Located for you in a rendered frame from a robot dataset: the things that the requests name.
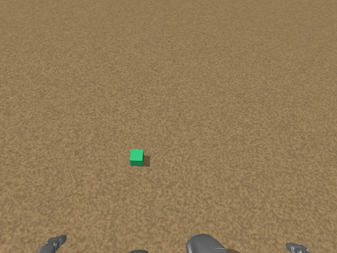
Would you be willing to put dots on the cube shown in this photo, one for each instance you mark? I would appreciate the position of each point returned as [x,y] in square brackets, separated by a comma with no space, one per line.
[136,157]

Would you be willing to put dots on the left robot hand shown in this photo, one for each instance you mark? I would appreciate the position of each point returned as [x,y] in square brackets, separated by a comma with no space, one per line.
[53,244]

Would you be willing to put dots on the right robot hand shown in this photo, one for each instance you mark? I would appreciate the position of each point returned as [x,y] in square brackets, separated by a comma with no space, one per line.
[295,248]

